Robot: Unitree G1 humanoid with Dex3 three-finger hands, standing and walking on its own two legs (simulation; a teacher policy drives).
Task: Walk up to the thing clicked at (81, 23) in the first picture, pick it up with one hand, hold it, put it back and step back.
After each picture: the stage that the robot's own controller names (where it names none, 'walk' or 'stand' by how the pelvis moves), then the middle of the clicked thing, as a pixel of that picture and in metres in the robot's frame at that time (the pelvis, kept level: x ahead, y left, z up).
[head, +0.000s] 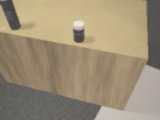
stand; (78, 31) +0.79 +0.02 -0.07
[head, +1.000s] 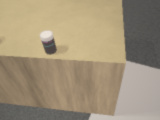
walk; (48, 42) +0.67 +0.21 -0.05
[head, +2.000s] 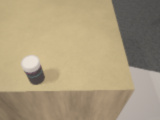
stand; (33, 70) +0.44 +0.20 -0.04
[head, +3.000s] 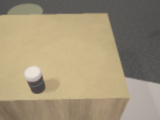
stand; (35, 80) +0.44 +0.21 -0.06
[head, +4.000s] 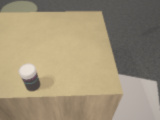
stand; (30, 77) +0.46 +0.22 -0.07
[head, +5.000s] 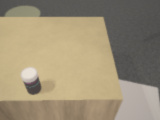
stand; (31, 81) +0.45 +0.23 -0.08
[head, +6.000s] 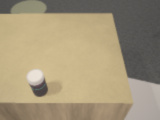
stand; (38, 83) +0.42 +0.20 -0.08
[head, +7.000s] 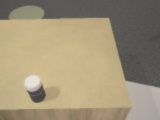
stand; (35, 89) +0.41 +0.22 -0.08
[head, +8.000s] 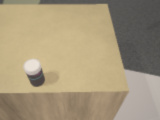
rise first; (35, 73) +0.45 +0.21 -0.07
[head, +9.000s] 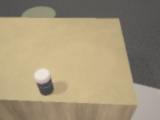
go down; (44, 82) +0.44 +0.20 -0.07
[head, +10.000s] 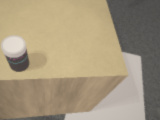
go down; (16, 55) +0.45 +0.19 +0.00
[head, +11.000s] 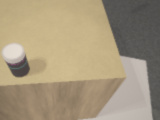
approach; (17, 61) +0.45 +0.19 +0.00
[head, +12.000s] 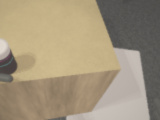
close in; (2, 58) +0.45 +0.21 +0.02
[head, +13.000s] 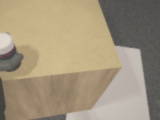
lift; (6, 53) +0.46 +0.19 +0.03
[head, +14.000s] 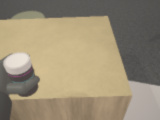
lift; (22, 75) +0.33 +0.18 +0.15
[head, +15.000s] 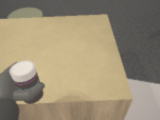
hold; (28, 82) +0.32 +0.17 +0.11
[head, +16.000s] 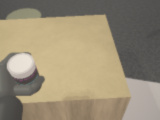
hold; (26, 75) +0.33 +0.16 +0.14
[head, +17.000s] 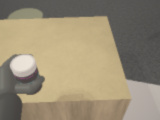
hold; (28, 75) +0.34 +0.18 +0.12
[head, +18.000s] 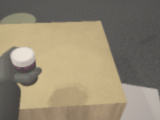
crouch; (25, 67) +0.38 +0.18 +0.12
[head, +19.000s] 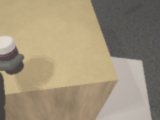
lower; (8, 55) +0.46 +0.20 +0.05
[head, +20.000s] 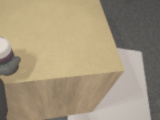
lower; (3, 57) +0.45 +0.21 +0.02
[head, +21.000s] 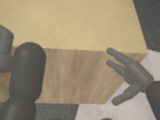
lift; out of the picture +0.42 +0.24 +0.13
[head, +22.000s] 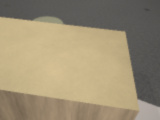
crouch; out of the picture +0.07 +0.36 -0.66
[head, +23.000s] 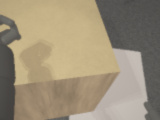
lower; out of the picture +0.18 +0.32 -0.69
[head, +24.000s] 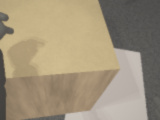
loosen; out of the picture +0.20 +0.33 -0.66
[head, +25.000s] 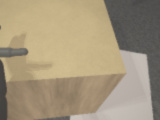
withdraw; out of the picture +0.18 +0.32 -0.67
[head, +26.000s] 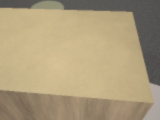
sink last; out of the picture +0.17 +0.31 -0.70
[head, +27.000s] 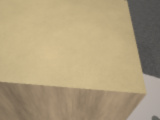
stand; out of the picture +0.19 +0.32 -0.69
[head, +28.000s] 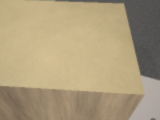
stand; out of the picture +0.18 +0.33 -0.68
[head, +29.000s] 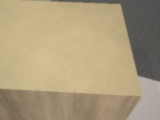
stand; out of the picture +0.17 +0.33 -0.68
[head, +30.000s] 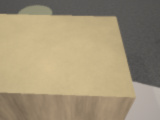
stand; out of the picture +0.20 +0.32 -0.74
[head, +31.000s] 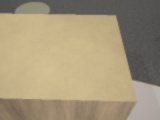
stand; out of the picture +0.17 +0.32 -0.75
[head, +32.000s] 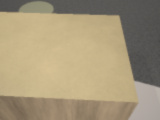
stand; out of the picture +0.17 +0.32 -0.75
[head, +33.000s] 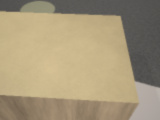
walk; out of the picture +0.18 +0.33 -0.75
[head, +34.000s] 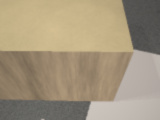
walk; out of the picture +0.36 +0.32 -0.74
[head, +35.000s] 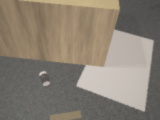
walk; (44, 78) +0.83 +0.31 -0.72
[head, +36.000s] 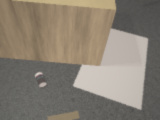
stand; (40, 79) +0.81 +0.31 -0.73
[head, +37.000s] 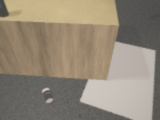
stand; (47, 95) +0.77 +0.31 -0.75
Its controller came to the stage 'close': yes
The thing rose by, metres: 0.22
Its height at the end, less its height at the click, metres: -0.67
